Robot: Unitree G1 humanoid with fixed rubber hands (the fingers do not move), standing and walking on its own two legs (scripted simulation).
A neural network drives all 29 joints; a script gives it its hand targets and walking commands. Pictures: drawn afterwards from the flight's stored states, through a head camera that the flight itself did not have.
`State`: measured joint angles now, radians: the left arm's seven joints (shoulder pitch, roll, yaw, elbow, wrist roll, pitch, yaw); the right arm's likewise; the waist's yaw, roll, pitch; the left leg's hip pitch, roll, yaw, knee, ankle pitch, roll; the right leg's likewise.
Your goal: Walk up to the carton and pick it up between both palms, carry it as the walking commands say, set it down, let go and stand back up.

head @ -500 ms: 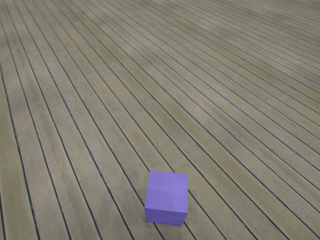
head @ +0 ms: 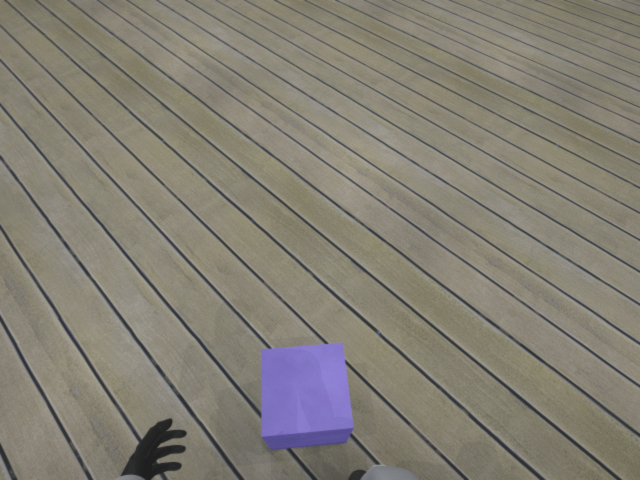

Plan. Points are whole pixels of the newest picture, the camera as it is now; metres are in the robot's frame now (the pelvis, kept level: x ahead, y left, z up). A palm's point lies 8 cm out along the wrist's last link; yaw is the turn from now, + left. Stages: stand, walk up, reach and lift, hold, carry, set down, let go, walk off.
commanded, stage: walk up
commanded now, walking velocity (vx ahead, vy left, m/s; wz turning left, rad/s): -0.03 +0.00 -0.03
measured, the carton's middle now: (305, 398) +0.35 +0.01 -0.64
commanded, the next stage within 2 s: stand in 1.64 s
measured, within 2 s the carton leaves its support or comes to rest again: neither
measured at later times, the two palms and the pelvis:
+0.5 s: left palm out of the picture +0.02 +0.31 -0.15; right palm out of the picture +0.06 -0.20 -0.10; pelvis -0.03 +0.05 +0.00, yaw +1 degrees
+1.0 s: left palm out of the picture +0.00 +0.27 -0.12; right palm out of the picture -0.08 -0.20 -0.12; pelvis -0.07 +0.04 +0.02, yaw -2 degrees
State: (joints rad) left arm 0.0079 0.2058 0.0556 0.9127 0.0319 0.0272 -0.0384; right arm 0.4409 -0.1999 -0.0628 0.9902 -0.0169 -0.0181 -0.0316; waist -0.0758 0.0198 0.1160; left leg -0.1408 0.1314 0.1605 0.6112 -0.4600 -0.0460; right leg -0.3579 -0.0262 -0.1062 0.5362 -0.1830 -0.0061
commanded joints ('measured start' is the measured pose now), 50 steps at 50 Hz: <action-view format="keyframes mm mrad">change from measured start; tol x32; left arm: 1 308 176 17 48 -15 -49 43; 50 170 53 -14 76 -18 -21 64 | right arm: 1 69 -3 6 -26 23 28 -2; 50 -138 -37 15 3 -4 24 26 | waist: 1 135 -199 -372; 19 81 -284 -164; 23 1 323 -91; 50 33 -165 -34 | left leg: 1 -185 -62 -185 307 -209 21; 12 -280 -103 -148 578 -51 -16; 21 19 -83 -66 -205 216 7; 24 -185 400 -516 -434 284 224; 50 -16 -33 -100 -264 259 31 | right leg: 1 471 -417 329 -111 993 -186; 5 212 -258 186 -213 523 -149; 10 261 -337 168 -113 1138 -208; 19 124 -258 198 -168 215 -147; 23 -182 16 106 325 -408 35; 28 -157 43 255 636 -132 53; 47 473 -198 287 -382 19 4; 50 92 -154 236 -399 -307 -24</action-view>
